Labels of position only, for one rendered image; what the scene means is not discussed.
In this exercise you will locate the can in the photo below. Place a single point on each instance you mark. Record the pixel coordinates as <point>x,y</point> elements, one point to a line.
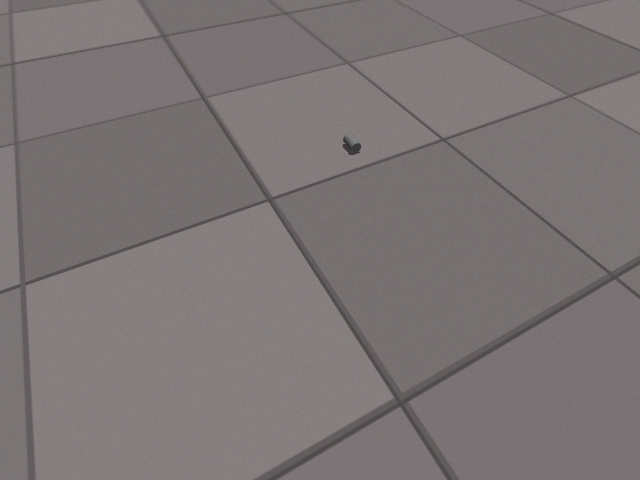
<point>352,143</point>

